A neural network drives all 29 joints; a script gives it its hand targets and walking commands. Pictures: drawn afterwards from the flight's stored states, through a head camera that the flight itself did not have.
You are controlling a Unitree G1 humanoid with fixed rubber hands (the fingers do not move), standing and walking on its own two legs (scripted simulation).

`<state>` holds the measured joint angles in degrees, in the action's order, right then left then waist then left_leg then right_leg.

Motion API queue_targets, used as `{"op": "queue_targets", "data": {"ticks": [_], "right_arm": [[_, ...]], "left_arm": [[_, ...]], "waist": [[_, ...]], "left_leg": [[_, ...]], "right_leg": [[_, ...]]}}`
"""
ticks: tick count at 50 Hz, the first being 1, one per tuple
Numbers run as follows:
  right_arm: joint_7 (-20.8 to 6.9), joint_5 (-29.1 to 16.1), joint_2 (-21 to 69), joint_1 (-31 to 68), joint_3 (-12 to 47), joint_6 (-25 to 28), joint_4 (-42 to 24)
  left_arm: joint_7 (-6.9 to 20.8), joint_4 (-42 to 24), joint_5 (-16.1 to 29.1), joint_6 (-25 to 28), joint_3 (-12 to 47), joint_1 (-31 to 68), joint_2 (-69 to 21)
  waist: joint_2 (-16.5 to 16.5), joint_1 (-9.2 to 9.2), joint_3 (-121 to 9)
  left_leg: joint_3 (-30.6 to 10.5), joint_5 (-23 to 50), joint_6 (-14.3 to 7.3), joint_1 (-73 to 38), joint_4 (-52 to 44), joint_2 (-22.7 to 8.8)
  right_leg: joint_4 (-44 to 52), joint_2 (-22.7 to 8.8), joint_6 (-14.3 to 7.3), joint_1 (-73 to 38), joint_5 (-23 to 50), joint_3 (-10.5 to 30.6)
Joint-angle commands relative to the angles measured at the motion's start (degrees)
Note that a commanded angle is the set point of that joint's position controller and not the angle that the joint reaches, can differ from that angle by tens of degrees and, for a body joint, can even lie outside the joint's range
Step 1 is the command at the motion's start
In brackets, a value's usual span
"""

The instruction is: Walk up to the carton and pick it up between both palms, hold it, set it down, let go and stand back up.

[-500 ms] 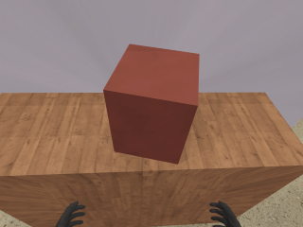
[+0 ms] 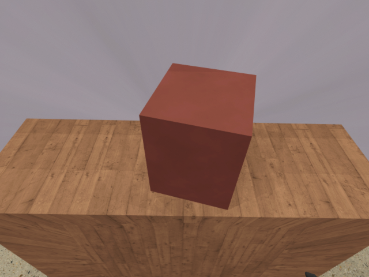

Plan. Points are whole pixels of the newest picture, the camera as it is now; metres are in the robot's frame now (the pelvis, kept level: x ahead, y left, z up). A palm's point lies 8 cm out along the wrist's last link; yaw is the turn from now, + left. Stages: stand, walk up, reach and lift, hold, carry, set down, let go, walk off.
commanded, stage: stand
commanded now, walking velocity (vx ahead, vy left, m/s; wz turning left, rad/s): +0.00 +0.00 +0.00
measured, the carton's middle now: (200, 136) +0.44 -0.04 +0.09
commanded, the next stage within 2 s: none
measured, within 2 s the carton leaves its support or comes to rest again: neither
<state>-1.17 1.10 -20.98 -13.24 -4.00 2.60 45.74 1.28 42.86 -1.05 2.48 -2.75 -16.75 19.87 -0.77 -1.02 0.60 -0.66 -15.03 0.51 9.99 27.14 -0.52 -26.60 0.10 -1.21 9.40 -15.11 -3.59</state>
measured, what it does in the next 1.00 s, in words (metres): stands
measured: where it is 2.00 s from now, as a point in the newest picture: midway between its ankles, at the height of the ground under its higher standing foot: outside the picture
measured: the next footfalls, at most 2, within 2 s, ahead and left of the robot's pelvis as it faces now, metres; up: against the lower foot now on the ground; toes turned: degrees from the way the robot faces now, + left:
none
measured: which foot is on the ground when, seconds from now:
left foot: down 0.00-1.00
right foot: down 0.00-1.00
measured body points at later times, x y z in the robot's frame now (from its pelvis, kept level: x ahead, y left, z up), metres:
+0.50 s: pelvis -0.01 +0.01 +0.00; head -0.02 +0.01 +0.45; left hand +0.07 +0.32 -0.11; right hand +0.08 -0.29 -0.11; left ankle +0.00 +0.13 -0.74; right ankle -0.01 -0.10 -0.74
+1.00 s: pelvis -0.02 +0.01 +0.01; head -0.03 +0.02 +0.46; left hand +0.03 +0.31 -0.12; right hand +0.08 -0.29 -0.11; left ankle +0.00 +0.13 -0.74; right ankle -0.01 -0.10 -0.74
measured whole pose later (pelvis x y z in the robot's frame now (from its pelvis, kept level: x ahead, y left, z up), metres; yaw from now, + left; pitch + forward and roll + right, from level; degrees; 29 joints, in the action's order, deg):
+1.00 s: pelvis -0.02 +0.01 +0.01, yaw +0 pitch -4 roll +0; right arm 0.3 0.0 -19.8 -9.7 -1.6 2.2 57.9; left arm -0.5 56.8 0.0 2.2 -0.7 -13.7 19.8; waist 0.2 -1.2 1.8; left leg -1.0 -10.2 -0.5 7.4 21.3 0.9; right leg -21.2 -1.1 0.1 6.8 -10.6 -2.8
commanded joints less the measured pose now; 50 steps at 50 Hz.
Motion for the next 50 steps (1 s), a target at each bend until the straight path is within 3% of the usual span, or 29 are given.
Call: {"op": "queue_targets", "data": {"ticks": [1,3,6,7,9,10,11,12,13,14,15,16,17,18,19,21,22,28,31,32,33,34,35,41,42,43,44,46,50], "right_arm": [[0.59,-0.53,-8.63,4.45,-1.38,0.85,-4.48],[0.64,-0.41,-9.36,2.84,-1.03,0.42,-3.56],[0.8,-0.68,-9.25,0.84,-0.84,0.52,-2.03],[0.56,-0.92,-9.08,1.48,-0.6,0.65,-1.72],[0.62,-0.98,-10.7,2.41,-0.94,0.92,-0.92],[0.96,-0.55,-11.74,3.96,-1.24,0.81,-0.66],[0.72,-0.87,-11.18,2.49,-0.9,1.14,-0.07],[0.88,-0.35,-10.09,2.67,-0.82,1.38,1.0],[1.04,-0.97,-9.91,1.46,-0.92,1.6,0.77],[0.89,-0.6,-10.18,4.02,-0.84,1.36,1.35],[1.05,-0.54,-11.48,0.6,-0.8,0.9,2.5],[0.63,-0.65,-10.95,2.19,-0.96,1.08,1.87],[1.08,-0.99,-9.89,1.81,-0.84,1.25,2.88],[0.82,-0.56,-9.26,3.1,-0.2,1.12,2.86],[0.48,-1.1,-9.69,4.31,-0.05,1.28,2.92],[0.95,-1.1,-10.07,4.69,-0.21,1.01,3.3],[0.57,-1.02,-9.14,5.46,0.22,0.96,3.23],[0.8,-0.6,-10.8,4.22,0.18,1.09,6.38],[0.79,-0.95,-9.75,5.52,0.3,0.53,6.47],[1.47,-1.31,-10.07,3.2,-0.27,0.79,7.63],[1.13,-0.74,-10.98,4.67,0.11,0.78,6.86],[1.28,-0.84,-10.92,5.49,0.27,0.86,7.32],[1.21,-0.47,-11.53,4.72,-0.26,0.8,7.15],[1.44,-0.96,-9.26,5.73,0.62,0.71,8.51],[1.65,-1.72,-9.45,3.94,0.2,0.73,8.47],[1.52,-1.68,-11.16,4.17,-0.25,0.78,8.58],[1.68,-1.43,-9.96,4.93,-0.11,0.85,8.31],[1.94,-1.14,-9.22,6.08,0.06,0.7,8.44],[1.81,-1.01,-9.87,7.81,0.2,0.35,7.26]], "left_arm": [[-0.54,-5.1,-0.23,1.94,-1.42,4.92,9.18],[-0.86,-3.64,-0.28,1.59,-2.91,4.03,13.02],[-1.35,-2.06,0.8,1.78,-1.82,0.37,11.66],[-1.21,-2.46,0.5,1.76,-2.16,3.74,12.56],[-1.15,-1.93,0.09,1.08,-1.51,5.38,10.95],[-0.9,-0.67,0.71,1.24,-0.96,3.25,9.88],[-0.89,-0.04,0.18,1.29,-2.01,4.67,11.71],[-0.43,0.05,0.92,1.12,-0.88,4.39,9.86],[-0.93,1.42,0.83,1.23,-0.97,3.38,9.85],[-1.19,2.07,0.47,1.31,-1.48,4.2,11.95],[-1.38,2.34,0.47,1.31,-1.18,2.8,10.89],[-1.49,1.14,0.58,1.39,-1.59,5.02,12.7],[-1.29,2.52,0.68,1.28,-0.45,3.36,9.14],[-1.64,3.54,1.0,1.79,-1.43,2.03,11.11],[-1.74,3.4,1.47,1.78,-0.17,3.63,10.25],[-1.56,2.6,0.78,1.42,-1.34,6.56,11.96],[-1.32,3.74,0.36,1.39,-1.18,4.96,11.48],[-2.15,5.79,0.85,1.11,-1.12,5.98,11.73],[-2.01,7.0,1.1,0.73,-1.23,2.62,12.63],[-1.52,7.06,0.72,0.4,-0.18,5.34,9.98],[-1.62,6.44,0.57,0.41,-0.35,5.13,9.98],[-1.49,7.06,0.6,0.33,-0.71,6.92,11.15],[-1.92,6.95,0.97,0.23,-0.23,4.98,10.22],[-2.44,10.18,1.03,0.81,-0.61,4.1,11.33],[-2.11,9.84,0.78,0.59,0.16,3.89,9.66],[-2.09,9.5,1.11,0.96,-0.03,3.45,11.27],[-2.25,9.62,1.42,0.75,-0.29,5.09,10.84],[-2.54,9.71,0.96,0.64,0.24,4.36,9.11],[-2.45,10.65,0.78,0.9,0.26,5.2,9.77]], "waist": [[3.62,0.32,-3.15],[-1.59,1.14,-1.99],[-1.25,0.74,-1.59],[1.76,1.12,1.38],[1.28,1.94,0.13],[0.28,0.17,1.1],[-1.0,1.74,0.54],[2.62,1.06,-0.84],[-1.01,1.34,0.6],[2.28,0.78,1.84],[0.21,1.48,-0.9],[2.54,0.72,0.57],[-2.34,0.64,-0.95],[-2.28,-0.49,2.74],[-2.47,0.63,-0.62],[4.83,0.31,2.66],[3.52,-0.54,1.39],[-2.0,1.39,0.88],[1.04,-0.6,0.46],[0.37,1.3,2.17],[-1.14,0.06,3.7],[2.75,1.1,1.99],[-0.46,0.85,-0.87],[2.22,0.0,-0.33],[0.36,0.94,0.66],[2.0,-0.18,0.95],[1.91,1.05,2.18],[-2.26,0.26,0.81],[0.06,-0.17,-0.3]], "left_leg": [[-6.95,7.66,-2.3,-0.14,-3.55,-5.35],[-4.92,11.78,-2.26,-0.63,-3.42,-5.3],[-6.44,11.43,-2.41,0.45,-5.16,-5.83],[-6.24,11.19,-1.75,1.1,-5.2,-5.92],[-7.65,5.68,-2.35,2.15,-5.65,-6.05],[-8.06,4.07,-3.11,4.36,-6.39,-5.46],[-7.3,3.45,-2.18,2.69,-6.92,-5.22],[-7.72,5.98,-2.99,1.0,-6.56,-5.94],[-8.49,6.11,-2.8,2.19,-7.33,-5.68],[-9.08,7.35,-2.55,3.15,-7.88,-5.75],[-7.69,9.48,-2.91,-0.01,-6.48,-6.23],[-7.96,10.07,-2.44,0.89,-7.49,-6.41],[-7.13,10.32,-2.66,-0.54,-6.49,-5.88],[-7.94,10.34,-2.43,2.37,-7.68,-6.21],[-8.08,7.94,-2.39,1.82,-7.92,-5.59],[-8.1,5.82,-2.16,3.86,-8.71,-5.66],[-7.64,6.11,-1.63,1.36,-8.26,-5.88],[-8.43,6.89,-2.01,1.04,-9.72,-5.56],[-9.2,4.68,-2.63,1.95,-11.34,-6.37],[-7.33,5.38,-2.33,1.23,-10.04,-5.64],[-7.34,3.97,-1.99,4.15,-10.17,-5.45],[-8.62,2.82,-1.76,1.79,-11.85,-6.57],[-7.89,3.42,-2.26,-0.2,-10.3,-6.26],[-8.78,7.19,-2.42,-0.55,-10.59,-6.71],[-8.56,7.29,-2.75,-1.91,-9.65,-7.09],[-8.24,6.76,-2.61,0.04,-11.09,-6.51],[-7.7,5.86,-2.38,0.37,-10.91,-6.13],[-7.77,8.4,-2.81,0.74,-10.51,-6.63],[-7.72,5.87,-1.61,-0.92,-10.94,-6.58]], "right_leg": [[5.45,-6.99,0.15,-1.19,11.56,7.32],[4.6,-7.28,0.39,-1.61,13.5,7.44],[5.23,-8.12,0.11,-2.48,10.58,7.92],[5.98,-7.55,0.55,0.23,8.94,7.51],[7.57,-7.16,0.01,-0.57,5.8,7.0],[7.14,-7.14,0.16,-2.67,4.68,6.7],[7.11,-7.16,-0.26,-1.37,4.32,7.33],[6.99,-6.99,0.48,-2.49,7.36,5.39],[7.25,-7.48,-0.46,-2.51,7.77,7.22],[6.96,-7.46,-0.21,-1.89,6.32,6.4],[8.12,-7.87,0.08,-3.34,9.7,6.71],[6.24,-8.57,-0.22,-2.3,8.51,7.06],[7.54,-8.01,-0.27,-2.16,8.99,7.14],[7.59,-8.21,-0.54,-2.25,8.02,8.29],[8.01,-7.96,0.35,-4.8,7.97,7.33],[8.32,-7.03,0.31,-2.05,6.24,7.31],[8.06,-7.02,0.43,-2.16,6.31,6.98],[8.57,-7.67,-0.22,-2.43,3.94,8.05],[8.03,-7.72,0.05,-4.73,4.09,7.08],[9.21,-7.58,0.14,-1.74,4.45,7.71],[9.29,-7.82,0.2,-3.27,4.57,7.99],[8.86,-8.3,0.16,-1.74,2.05,7.34],[9.9,-7.32,0.06,-1.94,2.28,6.82],[8.39,-7.84,-0.24,-3.06,7.04,7.98],[9.65,-7.94,-0.09,-1.54,6.99,7.84],[8.95,-8.62,-0.12,-2.45,6.47,8.29],[9.02,-8.3,-0.03,-0.15,5.03,8.55],[9.38,-8.58,-0.07,-2.72,7.17,8.47],[9.36,-8.36,-0.01,-2.23,4.81,7.14]]}}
